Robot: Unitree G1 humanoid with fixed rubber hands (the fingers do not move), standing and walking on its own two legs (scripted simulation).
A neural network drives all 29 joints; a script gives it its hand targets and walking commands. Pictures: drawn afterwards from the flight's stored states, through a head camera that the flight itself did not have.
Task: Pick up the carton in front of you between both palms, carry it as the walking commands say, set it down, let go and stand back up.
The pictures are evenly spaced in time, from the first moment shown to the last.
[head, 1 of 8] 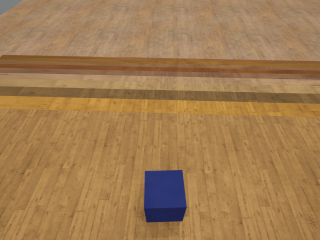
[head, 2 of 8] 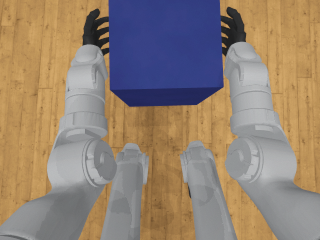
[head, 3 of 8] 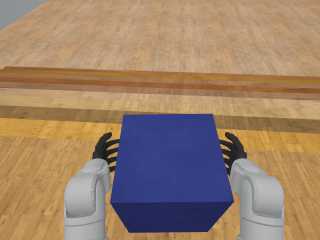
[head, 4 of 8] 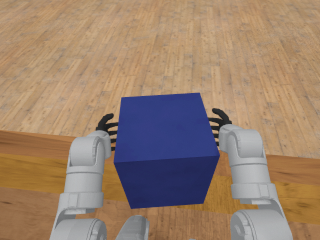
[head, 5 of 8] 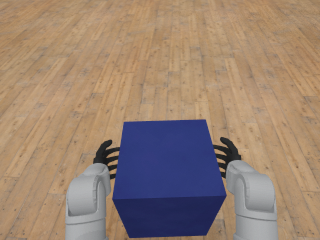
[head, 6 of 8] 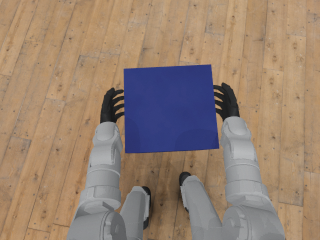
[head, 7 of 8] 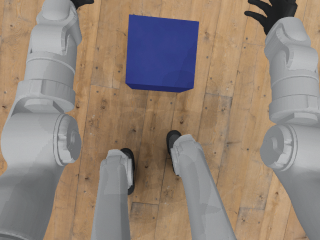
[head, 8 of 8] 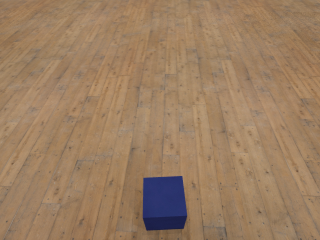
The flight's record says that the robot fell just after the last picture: no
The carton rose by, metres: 0.68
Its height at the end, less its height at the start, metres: -1.17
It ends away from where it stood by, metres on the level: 5.23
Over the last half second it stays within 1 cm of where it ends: yes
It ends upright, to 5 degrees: yes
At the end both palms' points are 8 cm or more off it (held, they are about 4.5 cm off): yes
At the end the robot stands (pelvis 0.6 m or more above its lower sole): yes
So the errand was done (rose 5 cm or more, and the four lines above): yes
